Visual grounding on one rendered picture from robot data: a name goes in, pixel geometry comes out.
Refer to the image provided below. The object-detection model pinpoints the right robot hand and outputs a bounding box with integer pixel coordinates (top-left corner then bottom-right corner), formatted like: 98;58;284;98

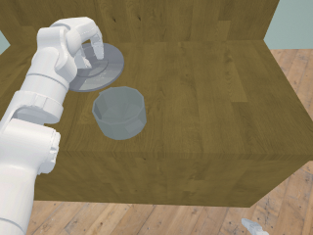
242;218;269;235

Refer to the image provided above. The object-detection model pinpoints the left robot hand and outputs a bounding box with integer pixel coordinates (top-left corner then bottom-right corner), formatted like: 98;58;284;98
53;17;104;70

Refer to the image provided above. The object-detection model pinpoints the knob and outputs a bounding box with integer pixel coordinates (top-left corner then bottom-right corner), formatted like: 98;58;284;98
82;46;98;64

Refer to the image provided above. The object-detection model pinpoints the lid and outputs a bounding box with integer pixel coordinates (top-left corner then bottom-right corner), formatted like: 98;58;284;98
68;42;124;92

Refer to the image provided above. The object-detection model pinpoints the robot left upper arm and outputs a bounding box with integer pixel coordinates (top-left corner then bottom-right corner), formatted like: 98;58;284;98
0;117;61;235

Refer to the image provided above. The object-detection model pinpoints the table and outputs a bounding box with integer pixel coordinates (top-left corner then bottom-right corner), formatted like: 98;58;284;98
0;0;313;208

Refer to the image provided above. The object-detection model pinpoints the left robot forearm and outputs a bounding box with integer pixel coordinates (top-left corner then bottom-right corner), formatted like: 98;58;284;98
0;22;82;139

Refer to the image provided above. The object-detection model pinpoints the pot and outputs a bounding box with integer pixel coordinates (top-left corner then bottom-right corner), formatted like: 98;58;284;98
92;86;147;140

